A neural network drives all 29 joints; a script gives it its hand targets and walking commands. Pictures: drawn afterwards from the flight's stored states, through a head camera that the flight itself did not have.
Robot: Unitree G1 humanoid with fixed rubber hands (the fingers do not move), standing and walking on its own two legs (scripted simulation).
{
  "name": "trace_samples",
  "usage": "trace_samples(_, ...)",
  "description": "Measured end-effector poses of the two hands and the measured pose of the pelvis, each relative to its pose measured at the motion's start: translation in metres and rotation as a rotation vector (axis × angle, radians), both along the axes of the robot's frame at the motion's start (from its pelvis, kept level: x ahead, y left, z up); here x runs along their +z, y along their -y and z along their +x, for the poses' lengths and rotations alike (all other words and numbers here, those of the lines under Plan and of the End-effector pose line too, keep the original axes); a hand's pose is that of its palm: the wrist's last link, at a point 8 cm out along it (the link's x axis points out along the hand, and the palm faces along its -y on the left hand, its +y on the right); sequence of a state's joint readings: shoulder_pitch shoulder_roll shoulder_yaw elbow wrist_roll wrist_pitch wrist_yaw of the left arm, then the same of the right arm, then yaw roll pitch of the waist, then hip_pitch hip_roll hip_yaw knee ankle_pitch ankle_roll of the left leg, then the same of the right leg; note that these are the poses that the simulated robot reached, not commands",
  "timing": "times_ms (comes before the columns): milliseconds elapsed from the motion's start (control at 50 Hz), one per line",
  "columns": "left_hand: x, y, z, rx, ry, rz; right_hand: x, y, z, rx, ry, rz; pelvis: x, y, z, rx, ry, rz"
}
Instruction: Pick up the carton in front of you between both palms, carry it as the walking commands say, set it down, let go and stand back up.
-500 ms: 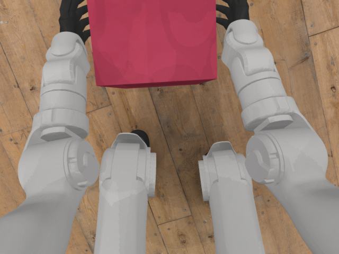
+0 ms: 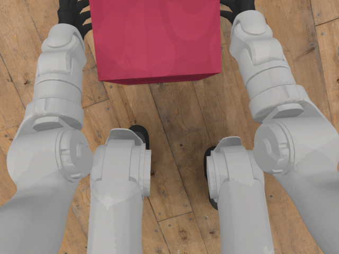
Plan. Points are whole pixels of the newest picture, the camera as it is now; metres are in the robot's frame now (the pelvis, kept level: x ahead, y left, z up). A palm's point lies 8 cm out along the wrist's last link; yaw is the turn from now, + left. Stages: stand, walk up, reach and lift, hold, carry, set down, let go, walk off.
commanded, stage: set down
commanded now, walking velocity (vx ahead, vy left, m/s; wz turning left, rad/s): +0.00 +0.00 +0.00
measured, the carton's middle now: (158, 34) +0.51 +0.10 -0.25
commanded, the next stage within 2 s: let go in 1.60 s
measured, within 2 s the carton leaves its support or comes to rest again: neither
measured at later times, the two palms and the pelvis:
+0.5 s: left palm (57, 35) +0.48 +0.30 -0.20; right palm (252, 21) +0.54 -0.08 -0.20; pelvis -0.01 +0.00 +0.00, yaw +0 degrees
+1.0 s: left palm out of the picture +0.50 +0.30 -0.05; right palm out of the picture +0.56 -0.07 -0.04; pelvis +0.00 +0.01 +0.07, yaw +1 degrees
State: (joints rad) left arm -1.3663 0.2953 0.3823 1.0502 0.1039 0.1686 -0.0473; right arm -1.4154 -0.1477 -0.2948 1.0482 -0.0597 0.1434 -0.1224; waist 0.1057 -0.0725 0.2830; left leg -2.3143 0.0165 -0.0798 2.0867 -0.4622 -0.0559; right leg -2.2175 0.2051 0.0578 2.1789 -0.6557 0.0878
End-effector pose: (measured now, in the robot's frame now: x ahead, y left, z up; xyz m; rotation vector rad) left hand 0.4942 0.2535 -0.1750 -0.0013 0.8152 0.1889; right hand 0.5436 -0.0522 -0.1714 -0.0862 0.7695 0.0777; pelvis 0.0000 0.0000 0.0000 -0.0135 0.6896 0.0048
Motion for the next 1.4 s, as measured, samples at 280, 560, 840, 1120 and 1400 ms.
trace_samples(280,-0.004,-0.001,0.001,-0.007,0.017,-0.009,-0.002,0.002,0.001,0.037,0.022,0.01,-0.003,0.002,-0.004,0.001,0.026,0.001)
trace_samples(560,-0.021,-0.051,-0.008,0.135,0.057,0.067,-0.025,0.034,-0.001,-0.001,0.046,-0.039,-0.006,-0.007,-0.005,0.009,0.046,-0.002)
trace_samples(840,0.075,-0.046,0.007,0.109,0.169,0.039,0.078,0.017,0.013,-0.033,0.144,-0.043,0.03,-0.01,-0.003,0.038,0.011,-0.023)
trace_samples(1120,0.158,-0.05,0.007,0.1,0.181,0.053,0.156,0.023,0.016,-0.05,0.149,-0.048,0.095,-0.013,0.009,0.046,-0.106,-0.035)
trace_samples(1400,0.243,-0.062,0.001,0.092,0.184,0.05,0.241,0.023,0.015,-0.036,0.154,-0.049,0.171,-0.016,0.026,0.057,-0.125,-0.03)
